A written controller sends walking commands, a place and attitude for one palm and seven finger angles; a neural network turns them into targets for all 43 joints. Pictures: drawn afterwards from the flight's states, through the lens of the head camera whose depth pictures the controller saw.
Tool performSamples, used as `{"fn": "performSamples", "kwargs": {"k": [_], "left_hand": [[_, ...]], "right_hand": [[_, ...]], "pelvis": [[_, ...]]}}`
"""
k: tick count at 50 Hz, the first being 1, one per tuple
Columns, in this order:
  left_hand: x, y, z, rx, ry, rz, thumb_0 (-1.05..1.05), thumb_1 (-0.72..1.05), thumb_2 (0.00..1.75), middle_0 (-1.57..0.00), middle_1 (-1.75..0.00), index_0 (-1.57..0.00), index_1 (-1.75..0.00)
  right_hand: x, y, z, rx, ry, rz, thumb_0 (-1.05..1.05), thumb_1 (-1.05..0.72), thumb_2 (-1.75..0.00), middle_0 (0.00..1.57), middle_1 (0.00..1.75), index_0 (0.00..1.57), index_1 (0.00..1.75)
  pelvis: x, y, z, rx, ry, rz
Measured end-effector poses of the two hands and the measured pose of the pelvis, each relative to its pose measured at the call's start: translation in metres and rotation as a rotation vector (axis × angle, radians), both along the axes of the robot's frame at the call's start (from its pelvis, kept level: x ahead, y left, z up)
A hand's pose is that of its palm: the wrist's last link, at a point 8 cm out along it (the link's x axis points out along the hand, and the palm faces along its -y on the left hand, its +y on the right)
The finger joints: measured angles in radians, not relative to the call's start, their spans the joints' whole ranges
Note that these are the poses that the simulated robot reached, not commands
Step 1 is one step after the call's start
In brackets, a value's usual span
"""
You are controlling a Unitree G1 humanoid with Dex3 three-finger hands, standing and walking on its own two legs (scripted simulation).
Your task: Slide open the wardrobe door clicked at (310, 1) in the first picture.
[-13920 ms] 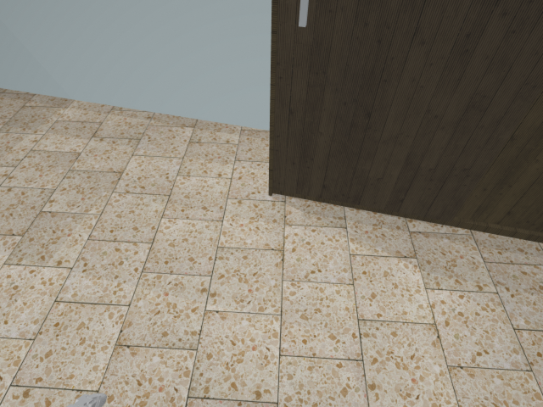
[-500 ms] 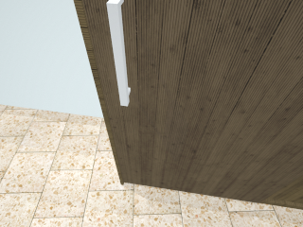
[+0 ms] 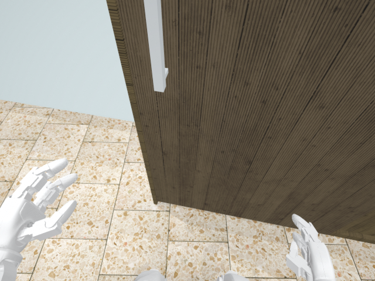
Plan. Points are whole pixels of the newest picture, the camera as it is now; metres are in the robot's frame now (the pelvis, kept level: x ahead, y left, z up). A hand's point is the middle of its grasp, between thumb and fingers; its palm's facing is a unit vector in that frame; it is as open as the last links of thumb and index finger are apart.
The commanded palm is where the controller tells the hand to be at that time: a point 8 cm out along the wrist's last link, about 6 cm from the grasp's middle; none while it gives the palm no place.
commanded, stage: raise the hand with hooked fingers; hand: left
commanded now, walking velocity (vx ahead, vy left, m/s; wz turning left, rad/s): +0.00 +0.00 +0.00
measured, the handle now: (158, 20) +0.51 +0.12 +0.28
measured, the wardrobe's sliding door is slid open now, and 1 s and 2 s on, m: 0.00 0.00 0.00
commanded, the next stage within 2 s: move the hooked fingers beside the handle in 1.60 s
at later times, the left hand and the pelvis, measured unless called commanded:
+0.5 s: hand (20, 162) +0.25 +0.29 +0.17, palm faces +0.00 -0.99 -0.11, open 12.1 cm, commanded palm +0.21 +0.34 +0.19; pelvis +0.02 +0.03 +0.04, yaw +0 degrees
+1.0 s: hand out of the picture +0.30 +0.30 +0.28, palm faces +0.02 -0.99 -0.15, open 13.9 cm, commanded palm +0.27 +0.34 +0.29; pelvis +0.04 +0.02 +0.05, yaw +0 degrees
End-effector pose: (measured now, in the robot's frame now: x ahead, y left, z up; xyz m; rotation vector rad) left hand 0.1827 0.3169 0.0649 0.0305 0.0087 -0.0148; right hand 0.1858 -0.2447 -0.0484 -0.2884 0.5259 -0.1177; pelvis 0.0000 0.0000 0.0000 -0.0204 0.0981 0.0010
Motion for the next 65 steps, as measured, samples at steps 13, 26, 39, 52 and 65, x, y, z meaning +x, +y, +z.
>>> {"fn": "performSamples", "kwargs": {"k": [13, 26, 39, 52, 65], "left_hand": [[0.025, 0.016, 0.063, 0.059, -0.008, -0.006, 0.01, 0.22, 0.61, -0.25, -0.74, -0.25, -0.74], [0.048, 0.033, 0.112, 0.077, -0.065, 0.010, 0.01, -0.09, 0.48, -0.28, -0.94, -0.27, -0.93], [0.074, 0.041, 0.168, 0.099, -0.109, 0.021, 0.00, -0.38, 0.35, -0.30, -1.13, -0.29, -1.12], [0.099, 0.037, 0.225, 0.126, -0.142, 0.025, -0.01, -0.49, 0.31, -0.31, -1.20, -0.30, -1.19], [0.114, 0.027, 0.237, 0.109, -0.088, 0.006, -0.01, -0.50, 0.30, -0.31, -1.20, -0.30, -1.20]], "right_hand": [[-0.023, 0.025, 0.017, 0.048, 0.001, -0.031, 0.02, -0.90, -0.90, 0.20, 0.30, 0.20, 0.30], [-0.002, 0.048, 0.033, 0.069, -0.033, 0.011, 0.02, -0.90, -0.90, 0.20, 0.30, 0.20, 0.30], [0.029, 0.060, 0.043, 0.100, -0.040, 0.057, 0.02, -0.90, -0.90, 0.20, 0.30, 0.20, 0.30], [0.040, 0.054, 0.040, 0.125, 0.002, 0.062, 0.02, -0.90, -0.90, 0.20, 0.30, 0.20, 0.30], [0.040, 0.033, 0.038, 0.144, 0.015, 0.037, 0.02, -0.90, -0.90, 0.20, 0.30, 0.20, 0.30]], "pelvis": [[0.006, 0.016, 0.024, -0.007, -0.047, -0.004], [0.018, 0.028, 0.040, -0.006, -0.108, -0.002], [0.031, 0.028, 0.049, 0.002, -0.136, 0.002], [0.036, 0.019, 0.053, 0.011, -0.148, 0.008], [0.036, 0.009, 0.053, 0.018, -0.137, 0.000]]}}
